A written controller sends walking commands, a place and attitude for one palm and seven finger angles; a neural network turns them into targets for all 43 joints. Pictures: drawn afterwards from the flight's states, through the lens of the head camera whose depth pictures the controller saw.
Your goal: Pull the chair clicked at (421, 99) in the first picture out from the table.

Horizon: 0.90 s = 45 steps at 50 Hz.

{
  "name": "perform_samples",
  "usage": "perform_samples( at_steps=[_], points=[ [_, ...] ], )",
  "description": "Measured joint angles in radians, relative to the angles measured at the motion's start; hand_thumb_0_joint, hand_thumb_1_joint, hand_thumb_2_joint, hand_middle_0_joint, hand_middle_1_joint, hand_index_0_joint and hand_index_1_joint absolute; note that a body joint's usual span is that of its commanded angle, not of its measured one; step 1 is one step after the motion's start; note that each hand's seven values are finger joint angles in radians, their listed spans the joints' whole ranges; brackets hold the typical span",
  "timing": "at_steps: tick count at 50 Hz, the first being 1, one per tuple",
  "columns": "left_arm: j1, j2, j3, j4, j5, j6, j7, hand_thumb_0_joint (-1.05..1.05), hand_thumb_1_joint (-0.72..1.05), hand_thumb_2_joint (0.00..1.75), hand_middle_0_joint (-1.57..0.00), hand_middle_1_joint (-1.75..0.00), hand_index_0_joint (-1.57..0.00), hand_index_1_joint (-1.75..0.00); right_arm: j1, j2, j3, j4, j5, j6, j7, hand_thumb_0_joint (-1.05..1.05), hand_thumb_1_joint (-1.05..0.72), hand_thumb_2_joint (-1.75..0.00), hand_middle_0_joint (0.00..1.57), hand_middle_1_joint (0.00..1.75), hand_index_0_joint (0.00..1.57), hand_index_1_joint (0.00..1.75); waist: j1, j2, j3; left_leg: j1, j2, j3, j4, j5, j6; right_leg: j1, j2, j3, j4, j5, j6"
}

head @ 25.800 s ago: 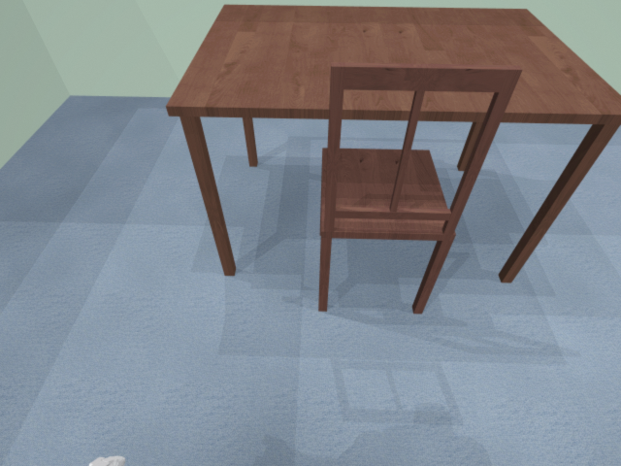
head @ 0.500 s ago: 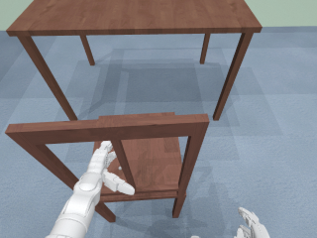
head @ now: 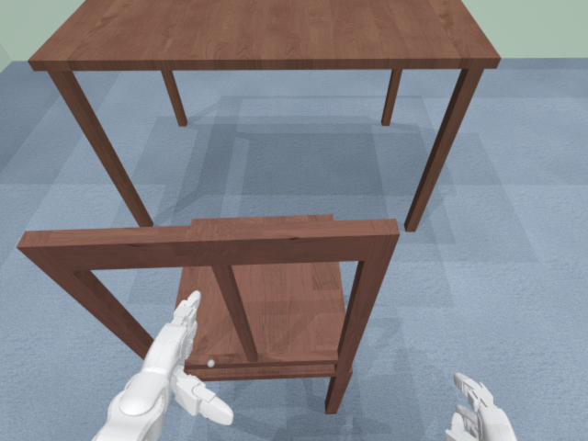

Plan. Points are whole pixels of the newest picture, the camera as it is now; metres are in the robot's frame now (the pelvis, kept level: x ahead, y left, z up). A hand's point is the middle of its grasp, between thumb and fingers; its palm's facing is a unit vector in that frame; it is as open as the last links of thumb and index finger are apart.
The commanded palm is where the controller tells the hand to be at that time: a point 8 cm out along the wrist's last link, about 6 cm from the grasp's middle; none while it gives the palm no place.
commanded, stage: draw the fingers out of the gap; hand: left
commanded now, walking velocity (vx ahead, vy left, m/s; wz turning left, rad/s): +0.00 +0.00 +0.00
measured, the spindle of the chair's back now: (240, 321) +0.30 +0.08 -0.03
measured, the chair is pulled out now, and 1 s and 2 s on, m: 0.54 0.54 0.54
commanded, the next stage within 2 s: draw the hand back to the body in 0.44 s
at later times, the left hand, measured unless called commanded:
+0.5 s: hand (199, 421) +0.17 +0.12 -0.02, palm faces -0.14 -0.98 -0.14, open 17.5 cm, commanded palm +0.16 +0.17 +0.00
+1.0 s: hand (153, 414) +0.16 +0.15 +0.06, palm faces -0.04 -0.99 -0.10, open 17.5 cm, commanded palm +0.14 +0.22 +0.08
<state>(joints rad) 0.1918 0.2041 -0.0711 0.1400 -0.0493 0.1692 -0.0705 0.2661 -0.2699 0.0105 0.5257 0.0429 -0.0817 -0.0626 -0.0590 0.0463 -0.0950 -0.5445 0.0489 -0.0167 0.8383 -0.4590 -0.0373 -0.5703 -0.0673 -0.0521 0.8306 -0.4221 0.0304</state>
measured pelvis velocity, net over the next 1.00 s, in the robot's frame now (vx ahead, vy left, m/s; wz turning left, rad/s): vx -0.02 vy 0.00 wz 0.01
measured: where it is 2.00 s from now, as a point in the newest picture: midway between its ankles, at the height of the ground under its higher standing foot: outside the picture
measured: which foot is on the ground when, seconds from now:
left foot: down 0.00-1.00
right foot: down 0.00-1.00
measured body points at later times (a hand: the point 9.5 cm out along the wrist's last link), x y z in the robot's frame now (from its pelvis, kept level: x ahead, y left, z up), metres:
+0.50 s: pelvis -0.01 +0.01 -0.01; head +0.01 +0.00 +0.44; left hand +0.17 +0.18 -0.01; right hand +0.16 -0.23 -0.08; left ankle -0.03 +0.14 -0.70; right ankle -0.01 -0.14 -0.70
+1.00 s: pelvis -0.02 +0.00 -0.03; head +0.01 -0.01 +0.42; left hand +0.16 +0.21 +0.07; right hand +0.17 -0.22 -0.10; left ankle -0.03 +0.14 -0.70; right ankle -0.01 -0.14 -0.70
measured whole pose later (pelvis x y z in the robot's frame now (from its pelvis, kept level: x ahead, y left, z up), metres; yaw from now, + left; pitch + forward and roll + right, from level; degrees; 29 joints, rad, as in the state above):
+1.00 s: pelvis -0.02 +0.00 -0.03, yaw +1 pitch +9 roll -1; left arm 0.63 0.25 0.04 -0.39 -0.21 -0.15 -0.14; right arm 0.23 -0.20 0.01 0.50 0.07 -0.15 -0.09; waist 0.00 0.06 -0.11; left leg -0.67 0.05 -0.05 1.04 -0.53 -0.04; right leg -0.68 -0.07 -0.07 1.01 -0.49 0.03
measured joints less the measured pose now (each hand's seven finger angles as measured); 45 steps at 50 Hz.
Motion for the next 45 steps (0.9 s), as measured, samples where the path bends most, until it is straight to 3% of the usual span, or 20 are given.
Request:
perform_samples(
  at_steps=[9,17,29,31,34,40,42,45],
  points=[
    [0.107,0.01,-0.017,-0.155,0.019,-0.027,0.036,-0.01,-0.54,0.2,-0.01,0.0,-0.01,0.0,-0.013,0.023,0.012,-0.018,-0.007,-0.037,-0.015,0.01,-0.9,-0.9,0.2,0.3,0.2,0.3,0.011,-0.012,0.001,-0.02,-0.006,-0.01,0.036,-0.008,0.002,-0.012,-0.007,-0.007,0.03,-0.009,0.001],
    [0.184,0.009,-0.037,-0.201,0.023,0.035,0.014,-0.01,-0.54,0.2,0.0,0.0,-0.01,0.0,-0.02,0.028,0.024,-0.05,-0.005,-0.027,-0.016,0.01,-0.9,-0.9,0.2,0.3,0.2,0.3,0.007,-0.007,-0.013,-0.041,-0.008,-0.012,0.071,-0.02,0.007,-0.028,-0.009,-0.006,0.055,-0.014,0.006],
    [0.335,-0.003,-0.089,-0.362,0.06,0.023,0.053,-0.01,-0.54,0.2,0.0,0.0,-0.01,0.0,-0.005,0.038,0.018,-0.079,-0.007,-0.034,-0.025,0.01,-0.9,-0.9,0.2,0.3,0.2,0.3,0.016,-0.006,-0.022,-0.078,-0.013,-0.02,0.121,-0.037,0.011,-0.057,-0.015,-0.011,0.096,-0.03,0.009],
    [0.359,-0.018,-0.073,-0.384,-0.01,-0.032,0.051,-0.01,-0.54,0.2,0.0,0.0,-0.01,0.0,-0.008,0.044,0.019,-0.076,-0.009,-0.051,-0.028,0.01,-0.9,-0.9,0.2,0.3,0.2,0.3,0.015,-0.011,-0.022,-0.095,-0.012,-0.022,0.136,-0.041,0.009,-0.074,-0.014,-0.011,0.111,-0.034,0.008],
    [0.381,-0.03,-0.039,-0.438,-0.074,-0.162,0.048,-0.02,-0.54,0.2,-0.01,0.0,-0.01,0.0,-0.009,0.057,0.012,-0.057,-0.008,-0.081,-0.029,0.01,-0.9,-0.9,0.2,0.3,0.2,0.3,0.028,-0.023,-0.02,-0.122,-0.008,-0.026,0.166,-0.052,0.005,-0.1,-0.01,-0.014,0.139,-0.044,0.004],
    [0.361,-0.034,0.06,-0.484,-0.098,-0.445,0.036,-0.01,-0.54,0.2,-0.01,0.0,-0.01,0.0,-0.028,0.071,-0.01,-0.009,-0.006,-0.101,0.008,0.01,-0.9,-0.9,0.2,0.3,0.2,0.3,0.053,-0.021,-0.036,-0.195,-0.002,-0.04,0.24,-0.077,-0.004,-0.168,-0.005,-0.022,0.208,-0.068,-0.004],
    [0.355,-0.034,0.075,-0.475,-0.096,-0.47,0.006,-0.01,-0.54,0.2,0.0,0.0,0.0,0.0,-0.044,0.071,-0.013,-0.002,-0.001,-0.088,0.019,0.01,-0.9,-0.9,0.2,0.3,0.2,0.3,0.056,-0.012,-0.029,-0.206,0.0,-0.041,0.26,-0.085,-0.005,-0.18,-0.003,-0.02,0.226,-0.075,-0.003],
    [0.38,-0.015,0.072,-0.477,-0.107,-0.406,-0.048,-0.01,-0.54,0.2,0.0,0.0,0.0,0.0,-0.051,0.07,-0.011,-0.011,0.01,-0.063,0.015,0.01,-0.9,-0.9,0.2,0.3,0.2,0.3,0.055,0.001,-0.021,-0.192,0.001,-0.035,0.256,-0.086,-0.005,-0.169,-0.003,-0.015,0.226,-0.076,-0.001]
  ],
)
